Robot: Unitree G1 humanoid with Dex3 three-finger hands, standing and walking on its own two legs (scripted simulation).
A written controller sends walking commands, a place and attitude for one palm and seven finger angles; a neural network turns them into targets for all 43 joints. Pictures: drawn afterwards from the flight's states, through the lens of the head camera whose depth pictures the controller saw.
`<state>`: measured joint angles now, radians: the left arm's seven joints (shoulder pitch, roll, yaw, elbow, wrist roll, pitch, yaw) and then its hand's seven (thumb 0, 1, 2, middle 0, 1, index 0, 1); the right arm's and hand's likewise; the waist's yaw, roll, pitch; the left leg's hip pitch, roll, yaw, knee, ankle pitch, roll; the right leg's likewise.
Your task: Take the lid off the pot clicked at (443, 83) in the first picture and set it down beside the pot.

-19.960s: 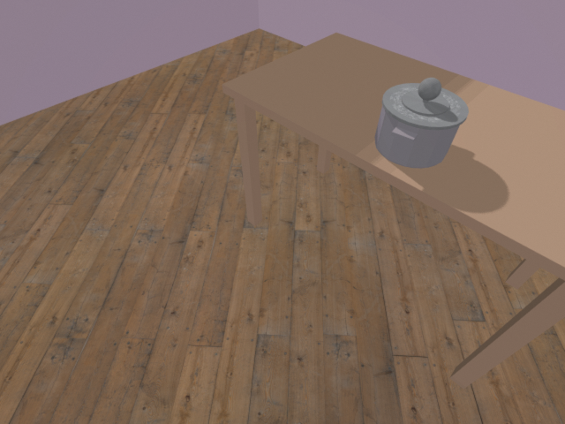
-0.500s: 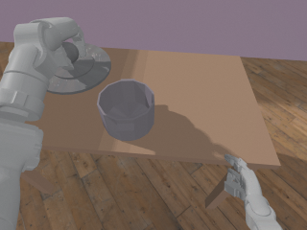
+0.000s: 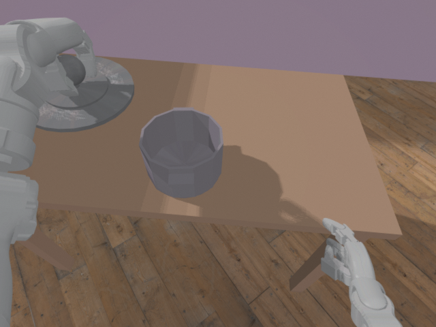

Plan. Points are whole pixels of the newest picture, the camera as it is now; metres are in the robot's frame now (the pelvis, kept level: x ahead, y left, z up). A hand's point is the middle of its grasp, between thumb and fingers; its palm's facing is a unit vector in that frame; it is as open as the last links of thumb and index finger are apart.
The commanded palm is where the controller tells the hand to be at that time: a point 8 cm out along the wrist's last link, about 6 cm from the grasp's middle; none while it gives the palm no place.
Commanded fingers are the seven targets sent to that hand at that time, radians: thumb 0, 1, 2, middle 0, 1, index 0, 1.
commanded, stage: move the lid sideways beside the pot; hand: left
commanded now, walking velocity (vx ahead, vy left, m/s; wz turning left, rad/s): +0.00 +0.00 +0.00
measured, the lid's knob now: (68, 70) +0.47 +0.28 +0.21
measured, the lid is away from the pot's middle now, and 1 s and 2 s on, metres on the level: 0.18 0.24 0.23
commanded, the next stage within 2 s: lower the lid onto the table in 1.42 s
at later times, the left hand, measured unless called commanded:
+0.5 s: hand (27, 79) +0.44 +0.33 +0.21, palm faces -0.30 -0.11 -0.95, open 7.1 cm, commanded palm +0.48 +0.34 +0.31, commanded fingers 0.00 0.81 0.72 -0.95 -1.07 -0.88 -1.06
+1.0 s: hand (26, 80) +0.43 +0.34 +0.21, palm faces -0.31 -0.09 -0.95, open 7.1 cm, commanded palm +0.49 +0.34 +0.31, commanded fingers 0.00 0.81 0.72 -0.95 -1.07 -0.88 -1.06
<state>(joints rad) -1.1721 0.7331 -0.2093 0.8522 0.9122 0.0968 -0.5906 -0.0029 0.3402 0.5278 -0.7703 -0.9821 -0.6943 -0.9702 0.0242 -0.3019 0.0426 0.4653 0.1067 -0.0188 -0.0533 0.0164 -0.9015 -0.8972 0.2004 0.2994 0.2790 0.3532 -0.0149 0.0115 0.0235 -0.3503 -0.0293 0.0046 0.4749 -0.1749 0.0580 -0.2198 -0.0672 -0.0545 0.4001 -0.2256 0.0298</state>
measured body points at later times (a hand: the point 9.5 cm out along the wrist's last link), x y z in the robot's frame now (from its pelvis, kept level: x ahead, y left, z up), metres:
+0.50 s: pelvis +0.00 +0.01 +0.00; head +0.05 +0.02 +0.45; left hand +0.45 +0.34 +0.27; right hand +0.25 -0.24 -0.03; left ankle +0.04 +0.08 -0.74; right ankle -0.02 -0.17 -0.74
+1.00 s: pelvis +0.00 +0.01 +0.00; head +0.05 +0.03 +0.45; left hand +0.45 +0.34 +0.27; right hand +0.25 -0.24 -0.03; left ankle +0.04 +0.08 -0.74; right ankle -0.02 -0.17 -0.74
